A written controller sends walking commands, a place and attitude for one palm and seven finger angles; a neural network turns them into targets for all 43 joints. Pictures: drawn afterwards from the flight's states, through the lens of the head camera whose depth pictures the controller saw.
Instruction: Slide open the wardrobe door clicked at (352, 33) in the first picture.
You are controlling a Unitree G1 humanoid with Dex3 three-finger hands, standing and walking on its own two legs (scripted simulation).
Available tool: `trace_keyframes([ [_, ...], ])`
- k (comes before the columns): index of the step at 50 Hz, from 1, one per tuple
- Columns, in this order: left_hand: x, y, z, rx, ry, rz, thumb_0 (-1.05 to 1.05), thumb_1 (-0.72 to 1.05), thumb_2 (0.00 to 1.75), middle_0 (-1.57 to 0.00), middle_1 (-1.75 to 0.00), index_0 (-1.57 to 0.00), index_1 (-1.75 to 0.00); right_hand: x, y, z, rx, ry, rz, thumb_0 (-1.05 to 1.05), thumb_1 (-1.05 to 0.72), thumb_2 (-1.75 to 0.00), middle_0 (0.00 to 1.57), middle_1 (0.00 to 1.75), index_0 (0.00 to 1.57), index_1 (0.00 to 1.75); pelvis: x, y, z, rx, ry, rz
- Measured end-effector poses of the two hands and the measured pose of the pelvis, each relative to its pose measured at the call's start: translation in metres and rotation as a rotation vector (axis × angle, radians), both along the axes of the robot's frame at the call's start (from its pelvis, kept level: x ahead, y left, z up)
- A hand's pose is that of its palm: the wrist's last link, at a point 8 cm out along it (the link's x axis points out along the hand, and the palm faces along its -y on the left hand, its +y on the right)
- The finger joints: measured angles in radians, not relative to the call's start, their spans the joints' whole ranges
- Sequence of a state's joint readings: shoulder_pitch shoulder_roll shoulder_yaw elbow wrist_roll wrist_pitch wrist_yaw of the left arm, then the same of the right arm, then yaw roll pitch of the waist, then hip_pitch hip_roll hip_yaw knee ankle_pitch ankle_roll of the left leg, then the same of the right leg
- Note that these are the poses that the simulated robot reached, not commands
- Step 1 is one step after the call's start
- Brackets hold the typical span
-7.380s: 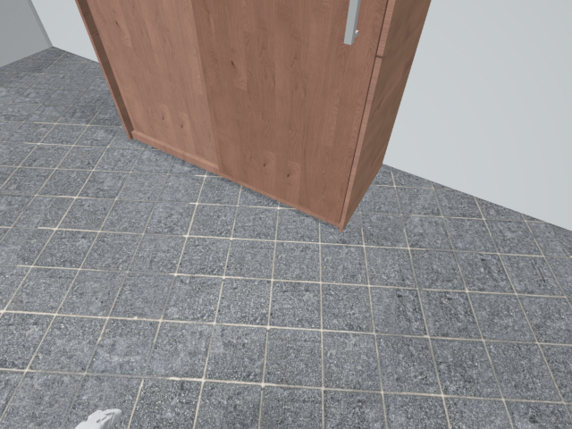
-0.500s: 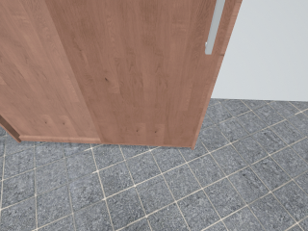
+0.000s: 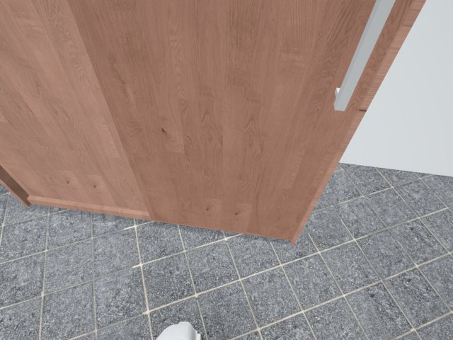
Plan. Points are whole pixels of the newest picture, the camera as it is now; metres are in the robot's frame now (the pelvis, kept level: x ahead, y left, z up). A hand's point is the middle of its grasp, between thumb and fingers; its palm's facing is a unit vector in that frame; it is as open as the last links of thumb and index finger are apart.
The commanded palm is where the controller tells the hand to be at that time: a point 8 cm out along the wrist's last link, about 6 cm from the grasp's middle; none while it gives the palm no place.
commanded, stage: take the last steps up to it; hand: right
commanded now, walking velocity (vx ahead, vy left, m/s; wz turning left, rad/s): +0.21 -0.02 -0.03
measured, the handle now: (367, 32) +0.62 -0.19 +0.25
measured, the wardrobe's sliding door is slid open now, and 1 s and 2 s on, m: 0.00 0.00 0.00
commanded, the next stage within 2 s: come to a stop and stand still in 0.16 s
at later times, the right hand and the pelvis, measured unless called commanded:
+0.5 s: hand out of the picture +0.13 -0.20 -0.18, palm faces +0.08 +0.98 -0.18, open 7.3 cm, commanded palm none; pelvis +0.13 -0.02 +0.01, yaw +0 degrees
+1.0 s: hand out of the picture +0.11 -0.13 -0.15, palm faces +0.01 +0.97 -0.24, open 7.3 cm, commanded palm none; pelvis +0.08 +0.05 +0.01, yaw +2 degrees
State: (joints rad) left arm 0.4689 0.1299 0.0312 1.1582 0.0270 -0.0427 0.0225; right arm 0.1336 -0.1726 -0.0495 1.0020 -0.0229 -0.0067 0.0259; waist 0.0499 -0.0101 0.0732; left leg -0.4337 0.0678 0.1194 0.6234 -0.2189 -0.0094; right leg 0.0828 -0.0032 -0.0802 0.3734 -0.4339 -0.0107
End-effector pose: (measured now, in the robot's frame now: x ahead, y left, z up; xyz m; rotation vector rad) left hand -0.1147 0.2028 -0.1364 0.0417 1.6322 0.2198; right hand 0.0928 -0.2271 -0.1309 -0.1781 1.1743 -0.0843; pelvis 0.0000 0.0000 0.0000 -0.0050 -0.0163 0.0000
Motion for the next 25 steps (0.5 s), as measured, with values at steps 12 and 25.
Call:
trace_keyframes([
  [12, 0.185, 0.039, 0.002, 0.039, -0.243, -0.093, 0.01, 0.91, 0.9, -0.2, -0.3, -0.2, -0.3, 0.043, 0.007, 0.009, -0.03, -0.006, -0.091, -0.02, -0.95, -0.9, 0.2, 0.3, 0.2, 0.3, 0.076, 0.013, 0.01, 0.015, -0.002, -0.021],
  [25, 0.34, -0.008, 0.021, 0.081, -0.473, -0.207, 0.01, 0.92, 0.9, -0.2, -0.3, -0.2, -0.3, 0.026, -0.024, -0.017, 0.014, 0.225, -0.151, 0.0, -0.92, -0.9, 0.2, 0.3, 0.19, 0.3, 0.132, -0.023, 0.008, 0.025, -0.018, 0.009],
])
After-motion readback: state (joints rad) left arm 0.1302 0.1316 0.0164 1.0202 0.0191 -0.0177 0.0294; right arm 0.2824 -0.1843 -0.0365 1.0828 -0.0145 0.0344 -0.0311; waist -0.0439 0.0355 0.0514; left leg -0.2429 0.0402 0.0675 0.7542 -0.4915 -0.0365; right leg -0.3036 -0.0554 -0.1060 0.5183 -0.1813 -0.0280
